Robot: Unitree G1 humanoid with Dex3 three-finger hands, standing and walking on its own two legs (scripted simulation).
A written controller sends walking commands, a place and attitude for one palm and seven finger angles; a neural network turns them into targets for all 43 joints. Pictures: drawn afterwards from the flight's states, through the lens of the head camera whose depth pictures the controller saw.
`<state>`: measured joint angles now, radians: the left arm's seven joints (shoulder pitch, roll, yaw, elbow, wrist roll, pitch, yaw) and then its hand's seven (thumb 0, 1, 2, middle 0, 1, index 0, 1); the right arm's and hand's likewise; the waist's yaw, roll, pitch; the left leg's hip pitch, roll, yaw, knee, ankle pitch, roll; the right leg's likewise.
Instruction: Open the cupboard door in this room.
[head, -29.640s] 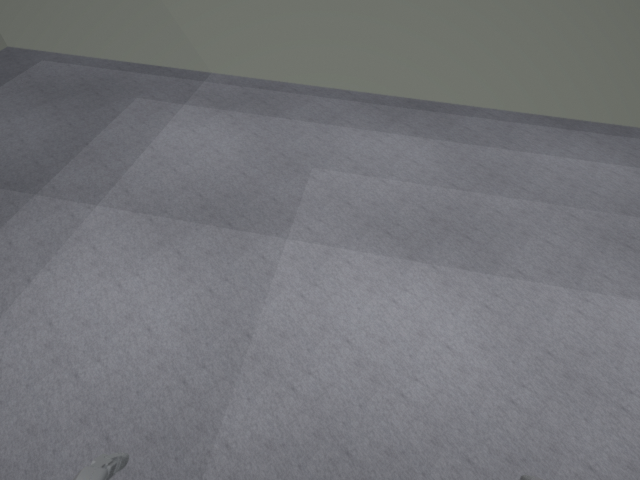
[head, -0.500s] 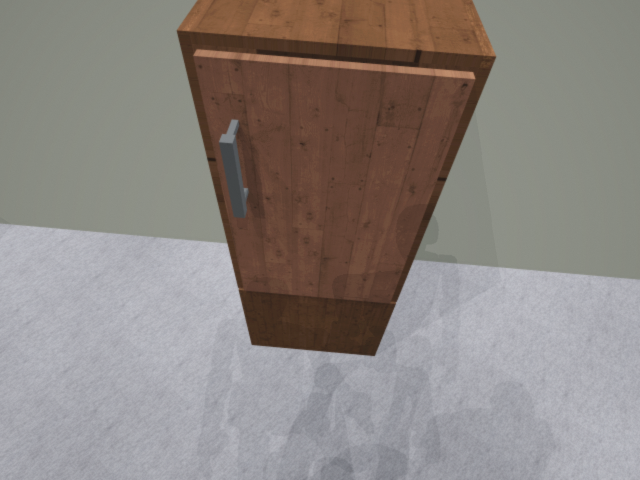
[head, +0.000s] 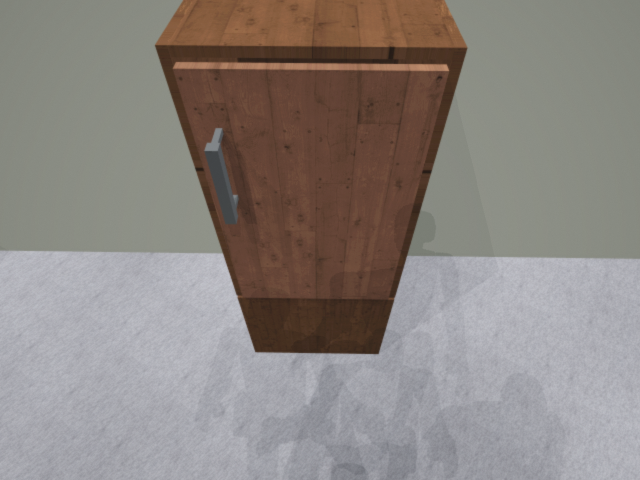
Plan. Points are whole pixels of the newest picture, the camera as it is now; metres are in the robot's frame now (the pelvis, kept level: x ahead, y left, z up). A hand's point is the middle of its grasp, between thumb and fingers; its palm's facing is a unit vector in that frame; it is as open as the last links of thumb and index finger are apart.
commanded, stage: look again from close up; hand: left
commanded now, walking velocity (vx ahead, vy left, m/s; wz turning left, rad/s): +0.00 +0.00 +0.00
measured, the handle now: (225, 178) +0.54 +0.18 +0.05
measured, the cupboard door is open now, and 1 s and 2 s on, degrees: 0 0 0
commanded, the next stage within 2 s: shuffle to correct the standing spot in 0.40 s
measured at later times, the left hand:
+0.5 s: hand out of the picture -0.08 +0.21 -0.17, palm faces +0.04 -0.97 -0.22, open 7.4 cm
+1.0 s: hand out of the picture -0.11 +0.19 -0.18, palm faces +0.06 -0.99 -0.11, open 7.4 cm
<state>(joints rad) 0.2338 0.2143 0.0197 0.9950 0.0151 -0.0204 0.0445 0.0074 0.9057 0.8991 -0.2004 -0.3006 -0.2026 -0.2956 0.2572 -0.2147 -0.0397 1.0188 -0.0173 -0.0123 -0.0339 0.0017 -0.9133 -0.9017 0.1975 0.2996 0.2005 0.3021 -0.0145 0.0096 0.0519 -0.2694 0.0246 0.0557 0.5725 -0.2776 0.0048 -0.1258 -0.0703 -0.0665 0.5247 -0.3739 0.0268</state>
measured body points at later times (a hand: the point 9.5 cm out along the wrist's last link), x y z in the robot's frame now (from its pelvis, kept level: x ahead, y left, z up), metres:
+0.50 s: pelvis -0.09 +0.02 +0.00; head -0.10 +0.03 +0.45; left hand -0.09 +0.26 -0.15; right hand -0.03 -0.23 -0.14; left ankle -0.01 +0.12 -0.73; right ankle -0.08 -0.13 -0.73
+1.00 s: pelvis -0.11 +0.03 +0.00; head -0.13 +0.05 +0.45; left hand -0.12 +0.24 -0.17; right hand -0.17 -0.18 -0.15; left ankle -0.05 +0.11 -0.73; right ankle -0.09 -0.11 -0.66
